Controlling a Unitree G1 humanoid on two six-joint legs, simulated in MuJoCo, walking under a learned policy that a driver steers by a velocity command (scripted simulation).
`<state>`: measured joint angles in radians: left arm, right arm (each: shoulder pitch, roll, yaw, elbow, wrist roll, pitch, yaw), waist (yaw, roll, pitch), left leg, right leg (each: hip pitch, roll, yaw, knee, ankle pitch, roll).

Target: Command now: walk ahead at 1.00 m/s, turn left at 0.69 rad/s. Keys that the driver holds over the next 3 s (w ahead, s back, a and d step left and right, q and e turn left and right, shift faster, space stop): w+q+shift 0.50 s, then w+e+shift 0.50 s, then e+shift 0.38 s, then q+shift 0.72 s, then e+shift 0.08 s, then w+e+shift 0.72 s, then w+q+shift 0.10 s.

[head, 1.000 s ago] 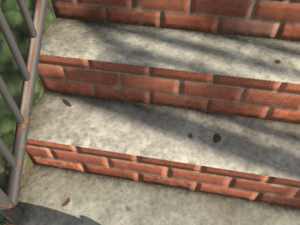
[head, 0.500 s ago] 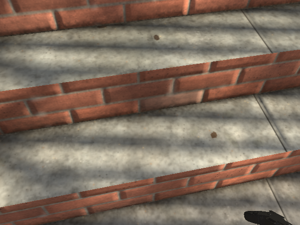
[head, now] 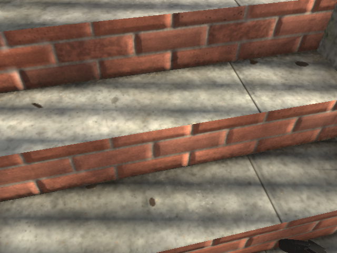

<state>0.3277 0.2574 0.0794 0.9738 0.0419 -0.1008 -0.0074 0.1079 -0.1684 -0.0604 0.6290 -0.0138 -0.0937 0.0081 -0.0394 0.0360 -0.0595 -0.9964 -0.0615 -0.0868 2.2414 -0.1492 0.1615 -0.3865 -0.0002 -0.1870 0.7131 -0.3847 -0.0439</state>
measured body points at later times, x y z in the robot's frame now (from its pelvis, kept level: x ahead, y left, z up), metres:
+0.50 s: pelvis +0.32 +0.06 +0.24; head +0.36 +0.06 +0.68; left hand +0.60 +0.26 +0.31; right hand +0.36 -0.20 +0.09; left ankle +0.18 +0.07 -0.51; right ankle +0.50 -0.01 -0.26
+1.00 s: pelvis +0.63 +0.22 +0.52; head +0.64 +0.23 +0.97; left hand +0.57 +0.47 +0.38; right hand +0.93 +0.13 +0.47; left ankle +0.65 +0.35 -0.13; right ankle +0.55 +0.03 +0.00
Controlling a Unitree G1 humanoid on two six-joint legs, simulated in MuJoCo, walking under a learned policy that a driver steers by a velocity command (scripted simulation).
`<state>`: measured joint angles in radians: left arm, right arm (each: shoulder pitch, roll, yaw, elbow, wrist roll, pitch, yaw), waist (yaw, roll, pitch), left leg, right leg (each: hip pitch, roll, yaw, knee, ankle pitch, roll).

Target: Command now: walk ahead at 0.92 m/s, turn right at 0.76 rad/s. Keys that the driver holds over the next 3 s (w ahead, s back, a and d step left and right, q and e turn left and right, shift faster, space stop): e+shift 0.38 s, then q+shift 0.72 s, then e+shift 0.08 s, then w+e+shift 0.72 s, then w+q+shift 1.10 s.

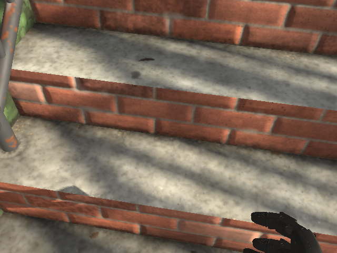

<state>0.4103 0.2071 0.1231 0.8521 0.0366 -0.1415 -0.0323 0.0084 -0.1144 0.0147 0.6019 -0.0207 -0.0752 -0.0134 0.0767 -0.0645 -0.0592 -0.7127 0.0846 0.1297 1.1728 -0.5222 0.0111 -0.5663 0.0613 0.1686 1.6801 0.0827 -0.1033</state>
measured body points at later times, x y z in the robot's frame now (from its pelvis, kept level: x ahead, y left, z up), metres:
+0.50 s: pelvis +0.27 -0.03 +0.26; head +0.29 -0.05 +0.71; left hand +0.44 +0.19 +0.14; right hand +0.45 -0.29 +0.22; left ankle +0.34 +0.11 -0.18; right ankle +0.30 -0.08 -0.45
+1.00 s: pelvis +0.43 -0.02 +0.40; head +0.43 -0.02 +0.85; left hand +0.67 +0.18 +0.36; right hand +0.55 -0.28 +0.30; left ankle +0.45 +0.04 -0.26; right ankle +0.37 -0.15 -0.05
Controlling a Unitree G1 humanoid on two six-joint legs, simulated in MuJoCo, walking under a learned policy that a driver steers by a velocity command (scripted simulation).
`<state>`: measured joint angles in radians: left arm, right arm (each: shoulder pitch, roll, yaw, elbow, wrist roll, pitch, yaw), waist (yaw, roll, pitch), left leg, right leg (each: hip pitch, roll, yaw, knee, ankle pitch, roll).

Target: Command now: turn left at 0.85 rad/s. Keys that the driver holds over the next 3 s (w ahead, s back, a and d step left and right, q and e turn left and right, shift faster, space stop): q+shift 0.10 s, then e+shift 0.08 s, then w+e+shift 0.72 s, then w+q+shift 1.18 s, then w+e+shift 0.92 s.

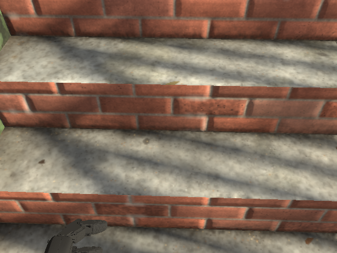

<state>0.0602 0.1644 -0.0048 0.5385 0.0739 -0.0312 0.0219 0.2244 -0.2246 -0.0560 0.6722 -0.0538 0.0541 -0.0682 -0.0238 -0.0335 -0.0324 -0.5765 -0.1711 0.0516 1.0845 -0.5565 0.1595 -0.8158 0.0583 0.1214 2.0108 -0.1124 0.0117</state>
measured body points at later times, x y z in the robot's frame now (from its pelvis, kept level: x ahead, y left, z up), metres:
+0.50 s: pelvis +0.11 -0.03 +0.07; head +0.09 -0.04 +0.52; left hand +0.04 +0.20 -0.07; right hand +0.38 -0.17 +0.05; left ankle +0.12 +0.10 -0.37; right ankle +0.07 -0.08 -0.65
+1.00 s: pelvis +0.39 -0.02 +0.25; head +0.37 -0.04 +0.70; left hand +0.75 +0.03 +0.29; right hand +0.28 -0.27 +0.10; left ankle +0.37 +0.14 -0.46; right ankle +0.38 -0.16 -0.15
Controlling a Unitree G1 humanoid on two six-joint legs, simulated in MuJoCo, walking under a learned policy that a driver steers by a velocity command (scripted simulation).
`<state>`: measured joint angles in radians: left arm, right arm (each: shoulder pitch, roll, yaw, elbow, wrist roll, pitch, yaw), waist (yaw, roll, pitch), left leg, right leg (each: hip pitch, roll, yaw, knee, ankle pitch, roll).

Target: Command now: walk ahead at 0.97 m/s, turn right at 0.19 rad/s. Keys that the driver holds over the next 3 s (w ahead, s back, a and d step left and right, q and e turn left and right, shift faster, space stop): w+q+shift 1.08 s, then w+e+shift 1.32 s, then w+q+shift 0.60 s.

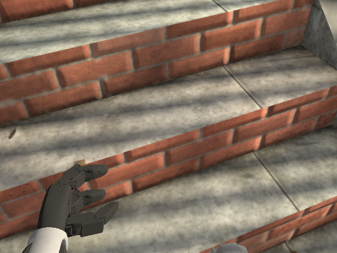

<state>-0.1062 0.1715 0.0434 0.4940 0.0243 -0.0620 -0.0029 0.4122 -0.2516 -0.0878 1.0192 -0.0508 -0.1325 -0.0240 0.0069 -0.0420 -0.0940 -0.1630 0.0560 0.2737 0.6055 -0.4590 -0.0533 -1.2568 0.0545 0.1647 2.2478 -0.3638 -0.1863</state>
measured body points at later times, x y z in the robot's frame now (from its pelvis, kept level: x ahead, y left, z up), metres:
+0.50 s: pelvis +0.37 -0.03 +0.24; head +0.38 -0.03 +0.69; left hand +0.24 +0.20 +0.10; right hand +0.71 -0.12 +0.26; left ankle +0.46 +0.08 -0.23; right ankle +0.27 -0.15 -0.50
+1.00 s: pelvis +0.66 +0.07 +0.52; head +0.67 +0.07 +0.97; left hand +0.73 +0.38 +0.47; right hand +0.91 -0.08 +0.40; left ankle +0.52 +0.07 -0.04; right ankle +0.75 -0.02 -0.13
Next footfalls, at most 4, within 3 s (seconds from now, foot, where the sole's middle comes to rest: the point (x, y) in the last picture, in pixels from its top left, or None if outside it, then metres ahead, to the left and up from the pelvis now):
0.16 right None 0.31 -0.15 -0.55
0.56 left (171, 217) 0.50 0.04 -0.36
0.92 right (183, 101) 0.79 0.00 -0.16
1.30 left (14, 45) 0.83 0.47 0.03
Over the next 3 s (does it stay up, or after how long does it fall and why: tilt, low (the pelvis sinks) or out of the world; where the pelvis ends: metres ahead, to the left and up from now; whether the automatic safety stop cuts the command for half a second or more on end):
stays up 2.15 0.71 0.96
